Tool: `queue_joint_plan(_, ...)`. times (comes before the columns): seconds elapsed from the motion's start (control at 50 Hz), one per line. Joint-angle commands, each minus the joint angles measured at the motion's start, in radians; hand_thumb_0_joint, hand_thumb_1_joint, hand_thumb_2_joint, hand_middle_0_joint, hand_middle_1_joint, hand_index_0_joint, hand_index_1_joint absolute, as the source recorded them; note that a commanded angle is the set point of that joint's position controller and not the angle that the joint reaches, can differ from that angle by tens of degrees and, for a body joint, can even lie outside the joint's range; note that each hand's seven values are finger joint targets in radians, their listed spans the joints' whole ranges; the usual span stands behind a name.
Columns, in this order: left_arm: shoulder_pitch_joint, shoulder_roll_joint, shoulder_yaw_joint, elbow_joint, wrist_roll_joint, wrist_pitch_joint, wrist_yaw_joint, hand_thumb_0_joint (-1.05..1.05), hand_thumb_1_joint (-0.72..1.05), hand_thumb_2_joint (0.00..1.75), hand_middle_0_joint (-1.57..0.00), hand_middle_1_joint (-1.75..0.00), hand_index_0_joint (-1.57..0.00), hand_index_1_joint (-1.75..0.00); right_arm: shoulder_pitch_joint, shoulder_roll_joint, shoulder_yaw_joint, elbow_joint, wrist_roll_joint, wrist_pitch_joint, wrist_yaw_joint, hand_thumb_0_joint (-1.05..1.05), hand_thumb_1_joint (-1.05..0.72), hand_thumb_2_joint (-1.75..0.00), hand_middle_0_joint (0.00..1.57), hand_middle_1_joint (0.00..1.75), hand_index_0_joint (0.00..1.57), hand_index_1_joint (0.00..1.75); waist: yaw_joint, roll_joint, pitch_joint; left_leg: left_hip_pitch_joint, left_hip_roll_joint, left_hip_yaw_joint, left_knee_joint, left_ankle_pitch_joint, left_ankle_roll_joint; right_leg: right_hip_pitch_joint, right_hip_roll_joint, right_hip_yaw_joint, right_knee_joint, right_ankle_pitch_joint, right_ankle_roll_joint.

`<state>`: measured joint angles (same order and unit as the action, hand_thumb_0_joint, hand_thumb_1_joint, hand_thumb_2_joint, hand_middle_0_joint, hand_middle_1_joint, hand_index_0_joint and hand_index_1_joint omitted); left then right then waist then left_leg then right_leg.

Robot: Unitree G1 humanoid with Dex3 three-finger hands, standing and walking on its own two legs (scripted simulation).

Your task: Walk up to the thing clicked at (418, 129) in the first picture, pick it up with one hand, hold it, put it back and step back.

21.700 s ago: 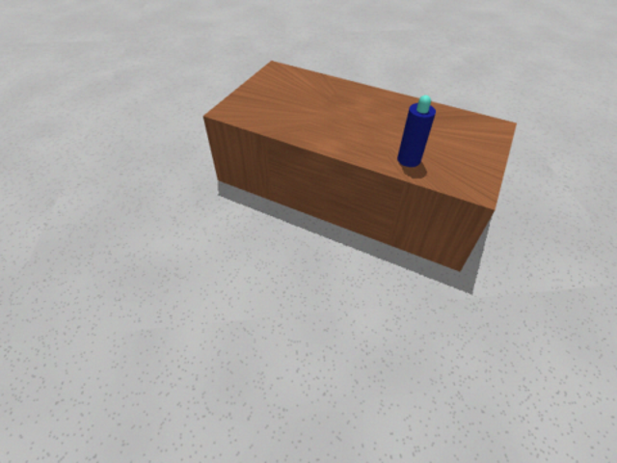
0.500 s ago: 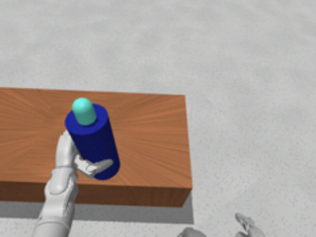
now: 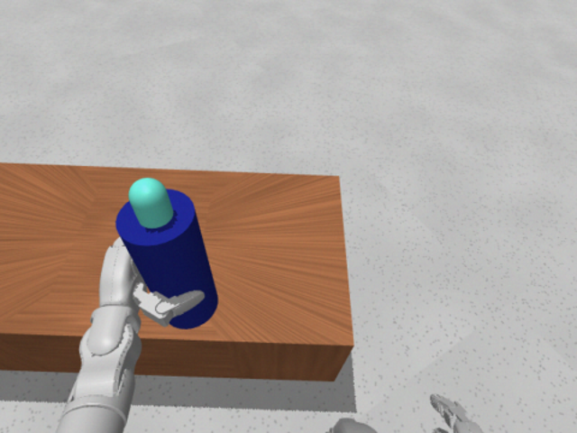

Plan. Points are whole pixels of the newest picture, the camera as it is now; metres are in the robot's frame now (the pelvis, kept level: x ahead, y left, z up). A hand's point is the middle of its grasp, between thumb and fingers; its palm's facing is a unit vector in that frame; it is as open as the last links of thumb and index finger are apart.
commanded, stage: hold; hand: left
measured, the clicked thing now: (171, 255) +0.33 +0.16 +0.07
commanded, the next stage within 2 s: crouch in 1.28 s
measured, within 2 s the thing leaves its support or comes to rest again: neither
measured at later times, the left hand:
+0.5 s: hand (173, 269) +0.33 +0.16 +0.05, palm faces +0.05 -1.00 -0.03, open 11.9 cm
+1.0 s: hand (169, 270) +0.32 +0.16 +0.05, palm faces +0.07 -1.00 -0.03, open 11.9 cm
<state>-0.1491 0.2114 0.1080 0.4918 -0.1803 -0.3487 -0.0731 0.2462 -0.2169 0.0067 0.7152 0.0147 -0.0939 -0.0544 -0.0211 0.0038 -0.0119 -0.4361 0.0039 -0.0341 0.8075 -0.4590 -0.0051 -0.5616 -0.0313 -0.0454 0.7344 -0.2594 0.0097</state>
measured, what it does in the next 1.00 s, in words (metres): stands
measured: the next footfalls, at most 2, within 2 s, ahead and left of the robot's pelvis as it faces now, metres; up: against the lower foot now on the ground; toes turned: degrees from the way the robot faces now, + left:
none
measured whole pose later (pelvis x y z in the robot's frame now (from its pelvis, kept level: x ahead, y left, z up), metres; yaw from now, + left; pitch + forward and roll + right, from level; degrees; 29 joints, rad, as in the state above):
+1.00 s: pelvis +0.00 +0.00 +0.00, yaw +0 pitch +5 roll -1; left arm -0.13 0.22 0.11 0.46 -0.18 -0.35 -0.07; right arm 0.24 -0.22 0.01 0.72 0.02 -0.10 -0.05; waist -0.02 0.01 -0.01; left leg -0.43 0.01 -0.04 0.80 -0.45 -0.01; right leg -0.55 -0.03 -0.05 0.73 -0.26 0.00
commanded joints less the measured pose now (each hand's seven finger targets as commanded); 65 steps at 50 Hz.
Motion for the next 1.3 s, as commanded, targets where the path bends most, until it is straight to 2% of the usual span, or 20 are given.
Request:
queue_joint_plan(0.0, -0.347, 0.124, 0.063, -0.323, -0.035, -0.124, -0.012, 0.0, 0.06, 1.29, -1.26, -1.48, -1.29, -1.47, -0.02, -0.148, -0.049, -0.121, -0.002, -0.048, -0.009, 0.0, -0.91, -0.9, 0.2, 0.3, 0.2, 0.3, -0.001, 0.03, -0.339, -0.014, -0.016, 0.005, -0.15, 0.287, -0.009, 0.287, 0.016, 0.002, -0.055, 0.173, -0.032)
queue_joint_plan(0.04, -0.376, 0.117, 0.045, -0.351, -0.035, -0.13, -0.013, 0.0, 0.03, 1.27, -1.26, -1.46, -1.29, -1.46, -0.022, -0.147, -0.047, -0.124, -0.003, -0.05, -0.006, 0.0, -0.91, -0.9, 0.2, 0.3, 0.2, 0.3, -0.003, 0.057, -0.33, -0.006, -0.01, -0.001, -0.146, 0.319, -0.017, 0.266, 0.016, 0.001, -0.044, 0.189, -0.035)
queue_joint_plan(0.06, -0.407, 0.153, 0.073, -0.407, -0.036, -0.136, -0.009, 0.0, 0.03, 1.27, -1.25, -1.46, -1.28, -1.45, -0.015, -0.147, -0.05, -0.119, -0.003, -0.049, -0.008, 0.0, -0.91, -0.9, 0.2, 0.3, 0.2, 0.3, 0.005, 0.07, -0.356, 0.008, -0.015, 0.003, -0.143, 0.31, -0.013, 0.278, 0.017, 0.001, -0.048, 0.184, -0.035)
queue_joint_plan(0.14, -0.358, 0.105, 0.05, -0.324, -0.036, -0.125, -0.005, 0.0, 0.02, 1.28, -1.26, -1.47, -1.29, -1.47, -0.018, -0.14, -0.043, -0.121, -0.005, -0.049, -0.008, 0.0, -0.91, -0.9, 0.2, 0.3, 0.2, 0.3, -0.009, 0.019, -0.326, -0.021, -0.015, 0.001, -0.142, 0.284, -0.008, 0.271, 0.017, 0.001, -0.054, 0.172, -0.032)
queue_joint_plan(0.18, -0.395, 0.152, 0.087, -0.382, -0.033, -0.134, 0.005, 0.0, 0.03, 1.29, -1.26, -1.47, -1.28, -1.47, -0.022, -0.14, -0.046, -0.115, -0.005, -0.051, -0.008, 0.0, -0.91, -0.9, 0.2, 0.3, 0.2, 0.3, 0.006, 0.052, -0.319, -0.029, -0.019, 0.002, -0.152, 0.238, -0.007, 0.266, 0.014, 0.002, -0.059, 0.131, -0.03)
queue_joint_plan(0.28, -0.36, 0.144, 0.083, -0.329, -0.029, -0.127, 0.011, 0.0, 0.04, 1.31, -1.27, -1.49, -1.29, -1.49, -0.021, -0.139, -0.044, -0.114, -0.002, -0.052, -0.011, 0.0, -0.91, -0.9, 0.2, 0.3, 0.2, 0.3, -0.001, 0.01, -0.319, -0.039, -0.023, 0.008, -0.148, 0.226, 0.001, 0.288, 0.013, 0.003, -0.064, 0.133, -0.025)
queue_joint_plan(0.42, -0.396, 0.123, 0.038, -0.356, -0.026, -0.116, -0.001, 0.0, 0.04, 1.3, -1.27, -1.49, -1.3, -1.48, -0.024, -0.144, -0.046, -0.108, -0.001, -0.053, -0.01, 0.0, -0.91, -0.9, 0.2, 0.3, 0.2, 0.3, -0.009, 0.045, -0.294, -0.008, -0.018, 0.007, -0.155, 0.256, -0.007, 0.255, 0.016, -0.001, -0.066, 0.155, -0.031)
queue_joint_plan(0.46, -0.357, 0.139, 0.068, -0.298, -0.026, -0.107, -0.006, 0.0, 0.03, 1.29, -1.27, -1.48, -1.29, -1.48, -0.026, -0.145, -0.046, -0.113, -0.002, -0.048, -0.011, 0.0, -0.91, -0.9, 0.2, 0.3, 0.2, 0.3, 0.001, 0.028, -0.308, -0.016, -0.019, 0.009, -0.148, 0.262, -0.005, 0.273, 0.014, 0.001, -0.073, 0.156, -0.029)
queue_joint_plan(0.48, -0.425, 0.159, 0.07, -0.406, -0.03, -0.117, -0.002, 0.0, 0.05, 1.29, -1.26, -1.48, -1.28, -1.47, -0.016, -0.144, -0.046, -0.114, -0.001, -0.05, -0.011, 0.0, -0.9, -0.9, 0.2, 0.3, 0.2, 0.3, -0.004, 0.045, -0.359, 0.002, -0.021, 0.01, -0.149, 0.274, -0.003, 0.303, 0.013, 0.003, -0.068, 0.176, -0.029)
queue_joint_plan(0.58, -0.306, 0.103, 0.069, -0.261, -0.036, -0.107, 0.004, 0.0, 0.0, 1.29, -1.25, -1.48, -1.28, -1.48, -0.028, -0.144, -0.046, -0.113, 0.0, -0.053, -0.008, 0.0, -0.91, -0.9, 0.2, 0.3, 0.2, 0.3, -0.002, -0.002, -0.294, -0.028, -0.021, 0.013, -0.154, 0.249, -0.001, 0.279, 0.015, 0.001, -0.074, 0.152, -0.028)
queue_joint_plan(0.62, -0.382, 0.141, 0.09, -0.347, -0.035, -0.12, 0.009, 0.0, 0.03, 1.31, -1.27, -1.49, -1.29, -1.49, -0.027, -0.137, -0.045, -0.113, -0.001, -0.051, -0.008, 0.0, -0.91, -0.9, 0.2, 0.3, 0.2, 0.3, 0.004, 0.017, -0.316, -0.034, -0.027, 0.017, -0.15, 0.237, 0.004, 0.3, 0.01, 0.003, -0.076, 0.153, -0.024)
queue_joint_plan(0.7, -0.366, 0.132, 0.058, -0.362, -0.021, -0.129, 0.001, 0.0, 0.04, 1.3, -1.25, -1.48, -1.28, -1.47, -0.022, -0.139, -0.046, -0.116, -0.003, -0.05, -0.005, 0.0, -0.91, -0.9, 0.2, 0.3, 0.2, 0.3, -0.003, 0.033, -0.333, -0.016, -0.023, 0.015, -0.151, 0.258, 0.0, 0.292, 0.012, 0.004, -0.063, 0.17, -0.028)
queue_joint_plan(0.8, -0.426, 0.176, 0.099, -0.394, -0.027, -0.131, 0.003, 0.0, 0.02, 1.31, -1.26, -1.5, -1.29, -1.5, -0.019, -0.139, -0.046, -0.111, -0.002, -0.052, -0.01, 0.0, -0.92, -0.91, 0.2, 0.3, 0.2, 0.3, -0.006, 0.055, -0.356, -0.011, -0.027, 0.019, -0.144, 0.241, 0.002, 0.31, 0.009, 0.012, -0.073, 0.16, -0.026)
queue_joint_plan(0.88, -0.336, 0.115, 0.062, -0.32, -0.033, -0.118, 0.0, 0.0, 0.03, 1.31, -1.28, -1.5, -1.3, -1.5, -0.031, -0.139, -0.043, -0.115, -0.001, -0.056, -0.012, 0.0, -0.91, -0.9, 0.2, 0.3, 0.2, 0.3, -0.009, 0.026, -0.299, -0.024, -0.025, 0.013, -0.153, 0.216, 0.002, 0.277, 0.012, 0.005, -0.08, 0.132, -0.025)
queue_joint_plan(0.92, -0.355, 0.165, 0.088, -0.368, -0.028, -0.122, 0.0, 0.0, 0.02, 1.31, -1.27, -1.49, -1.3, -1.49, -0.02, -0.147, -0.049, -0.108, 0.001, -0.057, -0.013, 0.0, -0.91, -0.91, 0.2, 0.3, 0.2, 0.3, 0.003, 0.055, -0.34, 0.002, -0.022, 0.01, -0.155, 0.261, -0.004, 0.293, 0.014, 0.002, -0.065, 0.162, -0.03)
queue_joint_plan(0.98, -0.305, 0.091, 0.021, -0.317, -0.032, -0.102, -0.014, 0.0, 0.0, 1.29, -1.26, -1.49, -1.29, -1.49, -0.019, -0.142, -0.045, -0.114, 0.001, -0.056, -0.011, 0.0, -0.91, -0.9, 0.2, 0.3, 0.2, 0.3, -0.016, 0.002, -0.306, -0.016, -0.022, 0.011, -0.15, 0.265, 0.001, 0.29, 0.015, 0.001, -0.074, 0.18, -0.027)
queue_joint_plan(1.02, -0.397, 0.146, 0.06, -0.399, -0.032, -0.11, -0.01, 0.0, 0.01, 1.28, -1.27, -1.48, -1.29, -1.48, -0.027, -0.138, -0.043, -0.112, 0.002, -0.059, -0.013, 0.0, -0.91, -0.9, 0.2, 0.3, 0.2, 0.3, -0.006, 0.048, -0.323, 0.0, -0.024, 0.014, -0.151, 0.272, 0.0, 0.292, 0.012, 0.002, -0.077, 0.187, -0.028)
queue_joint_plan(1.06, -0.392, 0.135, 0.045, -0.367, -0.029, -0.102, -0.01, 0.0, 0.01, 1.28, -1.25, -1.47, -1.28, -1.47, -0.021, -0.144, -0.046, -0.11, 0.002, -0.056, -0.01, 0.0, -0.91, -0.9, 0.2, 0.3, 0.2, 0.3, -0.012, 0.026, -0.287, -0.014, -0.019, 0.008, -0.162, 0.251, 0.0, 0.271, 0.016, -0.003, -0.079, 0.157, -0.03)
queue_joint_plan(1.16, -0.393, 0.156, 0.101, -0.347, -0.032, -0.112, 0.017, 0.0, -0.01, 1.3, -1.28, -1.5, -1.3, -1.5, -0.033, -0.139, -0.042, -0.112, 0.002, -0.059, -0.009, 0.0, -0.91, -0.9, 0.2, 0.3, 0.2, 0.3, 0.007, 0.025, -0.284, -0.028, -0.021, 0.005, -0.167, 0.23, 0.0, 0.282, 0.013, -0.003, -0.078, 0.13, -0.027)
queue_joint_plan(1.28, -0.367, 0.133, 0.059, -0.35, -0.017, -0.108, 0.01, 0.0, 0.02, 1.3, -1.26, -1.5, -1.29, -1.49, -0.028, -0.136, -0.044, -0.115, -0.001, -0.058, -0.007, 0.0, -0.91, -0.9, 0.2, 0.3, 0.2, 0.3, -0.001, 0.037, -0.31, -0.006, -0.022, 0.012, -0.161, 0.253, -0.002, 0.289, 0.014, -0.001, -0.075, 0.157, -0.029)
